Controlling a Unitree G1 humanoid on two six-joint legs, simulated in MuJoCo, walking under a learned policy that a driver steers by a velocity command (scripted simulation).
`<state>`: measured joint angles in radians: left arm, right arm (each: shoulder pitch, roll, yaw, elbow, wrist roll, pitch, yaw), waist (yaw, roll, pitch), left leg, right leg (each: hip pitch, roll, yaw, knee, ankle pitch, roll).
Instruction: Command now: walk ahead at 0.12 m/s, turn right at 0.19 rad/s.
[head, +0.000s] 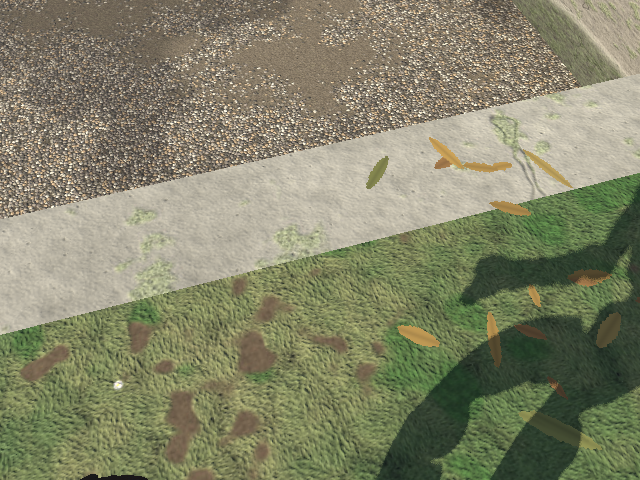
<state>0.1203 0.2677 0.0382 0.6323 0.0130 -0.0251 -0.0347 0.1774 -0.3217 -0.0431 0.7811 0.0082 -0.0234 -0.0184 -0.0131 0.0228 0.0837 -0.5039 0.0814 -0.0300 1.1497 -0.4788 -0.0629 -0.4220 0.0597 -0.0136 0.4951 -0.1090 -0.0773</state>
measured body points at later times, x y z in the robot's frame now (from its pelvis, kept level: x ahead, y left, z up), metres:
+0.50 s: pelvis +0.06 +0.02 +0.01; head +0.09 +0.04 +0.46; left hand +0.18 +0.32 -0.09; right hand +0.22 -0.25 -0.10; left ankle +0.06 +0.16 -0.73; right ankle +0.08 -0.10 -0.70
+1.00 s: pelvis +0.05 +0.03 +0.01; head +0.08 +0.05 +0.45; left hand +0.02 +0.34 -0.11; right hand +0.33 -0.13 -0.09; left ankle +0.00 +0.14 -0.73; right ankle +0.09 -0.10 -0.73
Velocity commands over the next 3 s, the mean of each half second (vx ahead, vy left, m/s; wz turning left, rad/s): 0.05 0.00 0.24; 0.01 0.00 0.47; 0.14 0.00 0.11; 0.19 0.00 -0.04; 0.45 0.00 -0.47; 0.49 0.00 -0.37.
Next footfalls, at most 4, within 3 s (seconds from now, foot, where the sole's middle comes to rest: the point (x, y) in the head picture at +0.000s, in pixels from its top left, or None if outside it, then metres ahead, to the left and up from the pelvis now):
0.24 left None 0.10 0.16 -0.77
0.56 right None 0.13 -0.09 -0.77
1.00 left None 0.04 0.16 -0.77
1.44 right None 0.27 0.00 -0.77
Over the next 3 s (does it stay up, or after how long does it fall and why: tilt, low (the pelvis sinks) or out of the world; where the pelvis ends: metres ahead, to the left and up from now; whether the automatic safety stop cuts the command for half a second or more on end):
stays up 0.70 0.26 0.01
